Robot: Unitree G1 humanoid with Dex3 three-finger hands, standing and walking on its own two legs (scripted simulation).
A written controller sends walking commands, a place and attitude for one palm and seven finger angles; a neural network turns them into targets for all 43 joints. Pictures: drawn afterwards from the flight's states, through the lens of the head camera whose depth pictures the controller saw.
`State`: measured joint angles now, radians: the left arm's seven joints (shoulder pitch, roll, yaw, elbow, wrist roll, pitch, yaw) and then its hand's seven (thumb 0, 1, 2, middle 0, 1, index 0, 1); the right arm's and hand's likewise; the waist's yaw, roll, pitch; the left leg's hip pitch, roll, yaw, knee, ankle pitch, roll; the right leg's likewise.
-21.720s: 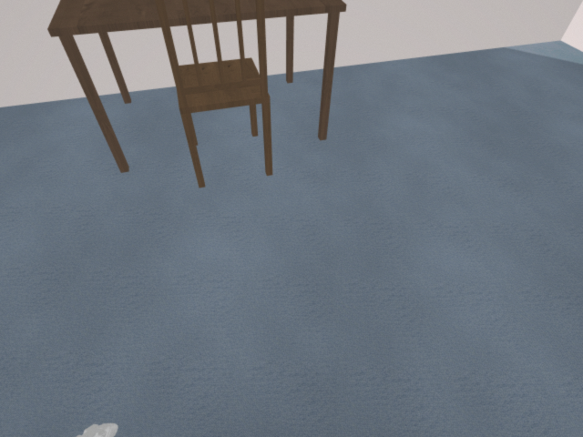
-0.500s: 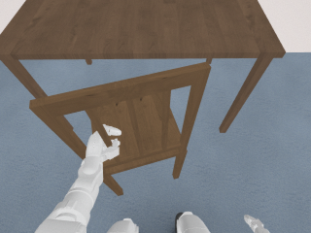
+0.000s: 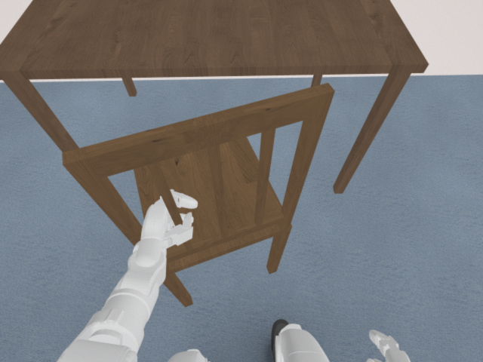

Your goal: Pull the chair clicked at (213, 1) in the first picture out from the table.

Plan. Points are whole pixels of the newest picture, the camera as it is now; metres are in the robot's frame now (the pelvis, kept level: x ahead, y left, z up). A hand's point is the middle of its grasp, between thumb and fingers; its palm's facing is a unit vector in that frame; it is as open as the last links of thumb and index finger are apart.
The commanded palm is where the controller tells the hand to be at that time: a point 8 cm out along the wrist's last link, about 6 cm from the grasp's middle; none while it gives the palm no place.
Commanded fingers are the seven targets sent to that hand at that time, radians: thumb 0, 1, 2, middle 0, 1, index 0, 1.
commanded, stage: step backward, pulling the chair out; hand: left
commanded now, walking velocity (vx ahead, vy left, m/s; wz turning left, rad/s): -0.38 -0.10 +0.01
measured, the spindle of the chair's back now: (220, 199) +0.40 +0.04 -0.04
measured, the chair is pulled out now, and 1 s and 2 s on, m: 0.21 0.38 0.57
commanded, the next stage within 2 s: stop walking, hand still on the chair in 1.40 s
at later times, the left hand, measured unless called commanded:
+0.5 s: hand (184, 275) +0.26 +0.10 -0.05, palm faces -0.06 -0.98 -0.16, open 4.9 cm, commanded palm +0.24 +0.15 -0.05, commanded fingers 0.00 0.90 0.90 -0.50 -1.45 -0.50 -1.45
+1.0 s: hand (177, 331) +0.18 +0.10 -0.05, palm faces -0.05 -0.99 -0.16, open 4.9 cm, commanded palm +0.16 +0.16 -0.05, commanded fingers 0.00 0.90 0.90 -0.50 -1.45 -0.50 -1.45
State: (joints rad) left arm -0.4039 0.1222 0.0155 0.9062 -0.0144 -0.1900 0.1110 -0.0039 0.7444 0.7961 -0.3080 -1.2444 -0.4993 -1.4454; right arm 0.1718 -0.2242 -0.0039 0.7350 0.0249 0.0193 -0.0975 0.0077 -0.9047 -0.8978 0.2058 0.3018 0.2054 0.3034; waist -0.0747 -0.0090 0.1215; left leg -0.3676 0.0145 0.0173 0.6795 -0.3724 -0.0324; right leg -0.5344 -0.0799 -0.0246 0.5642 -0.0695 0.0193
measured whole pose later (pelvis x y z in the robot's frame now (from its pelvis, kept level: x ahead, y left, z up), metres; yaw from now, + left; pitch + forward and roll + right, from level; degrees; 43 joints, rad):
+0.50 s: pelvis -0.08 +0.00 +0.01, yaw -2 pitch +1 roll +0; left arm -0.33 0.14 0.00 0.85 -0.02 -0.19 0.12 -0.01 0.74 0.78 -0.29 -1.24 -0.50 -1.45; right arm 0.18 -0.27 -0.02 0.70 0.02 0.02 -0.11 0.01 -0.91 -0.90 0.20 0.30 0.20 0.30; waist -0.08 -0.01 0.12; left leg -0.40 0.03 0.00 0.61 -0.22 -0.02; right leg -0.47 -0.05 -0.03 0.55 -0.13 0.02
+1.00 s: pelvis -0.16 +0.00 +0.01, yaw -1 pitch +1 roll +0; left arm -0.35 0.15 -0.01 0.85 -0.02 -0.18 0.11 -0.01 0.74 0.79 -0.27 -1.24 -0.50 -1.45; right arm 0.19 -0.25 -0.01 0.72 0.01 0.01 -0.12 0.01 -0.91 -0.90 0.20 0.30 0.20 0.30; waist -0.06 -0.02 0.13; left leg -0.36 0.01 -0.03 0.61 -0.26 -0.02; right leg -0.45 -0.05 -0.02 0.63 -0.21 0.02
